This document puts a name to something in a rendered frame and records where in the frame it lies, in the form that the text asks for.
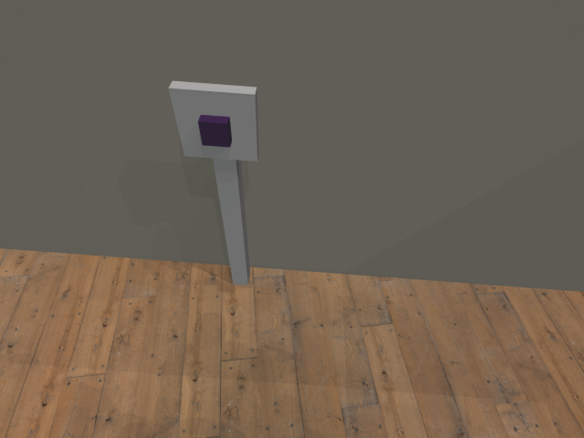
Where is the panel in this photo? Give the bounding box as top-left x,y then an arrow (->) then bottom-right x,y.
168,81 -> 259,285

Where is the button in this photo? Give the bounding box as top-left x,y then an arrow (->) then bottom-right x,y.
198,115 -> 232,147

